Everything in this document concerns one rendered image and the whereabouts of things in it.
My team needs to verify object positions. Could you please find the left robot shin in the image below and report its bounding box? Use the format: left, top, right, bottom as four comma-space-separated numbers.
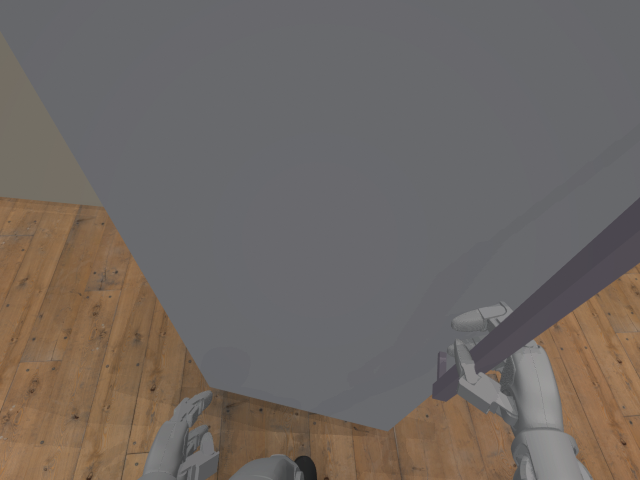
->
270, 454, 300, 471

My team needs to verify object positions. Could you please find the right robot forearm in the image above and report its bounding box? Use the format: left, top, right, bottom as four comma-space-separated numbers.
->
511, 427, 593, 480

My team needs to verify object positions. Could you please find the robot right hand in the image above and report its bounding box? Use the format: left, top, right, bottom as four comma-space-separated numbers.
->
447, 301, 564, 437

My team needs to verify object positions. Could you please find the handle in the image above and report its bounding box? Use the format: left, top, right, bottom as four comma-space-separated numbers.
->
432, 198, 640, 402

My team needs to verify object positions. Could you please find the fridge door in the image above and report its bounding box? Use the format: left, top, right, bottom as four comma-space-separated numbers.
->
0, 0, 640, 431

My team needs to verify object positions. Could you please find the robot left hand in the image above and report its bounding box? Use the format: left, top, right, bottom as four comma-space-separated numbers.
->
142, 390, 219, 480

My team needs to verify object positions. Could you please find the left robot thigh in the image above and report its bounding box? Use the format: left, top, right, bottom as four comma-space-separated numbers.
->
229, 457, 304, 480

